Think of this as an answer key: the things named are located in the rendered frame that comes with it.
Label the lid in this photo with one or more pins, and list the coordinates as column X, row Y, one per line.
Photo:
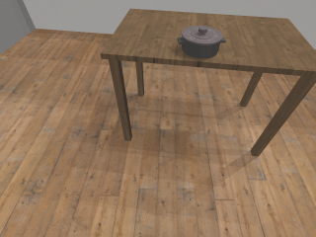
column 211, row 37

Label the table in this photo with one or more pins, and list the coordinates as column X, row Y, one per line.
column 253, row 44

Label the pot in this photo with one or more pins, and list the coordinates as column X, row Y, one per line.
column 198, row 50

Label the knob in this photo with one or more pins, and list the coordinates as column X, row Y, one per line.
column 202, row 29

